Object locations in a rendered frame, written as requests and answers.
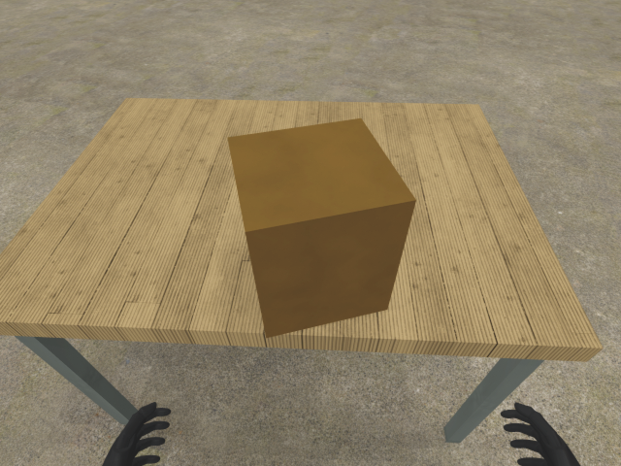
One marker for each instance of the right robot hand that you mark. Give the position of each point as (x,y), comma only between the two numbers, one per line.
(548,443)

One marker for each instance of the left robot hand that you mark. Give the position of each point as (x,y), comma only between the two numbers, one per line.
(128,443)

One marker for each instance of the table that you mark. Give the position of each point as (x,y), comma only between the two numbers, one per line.
(143,240)

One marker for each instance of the carton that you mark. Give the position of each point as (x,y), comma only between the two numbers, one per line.
(326,218)

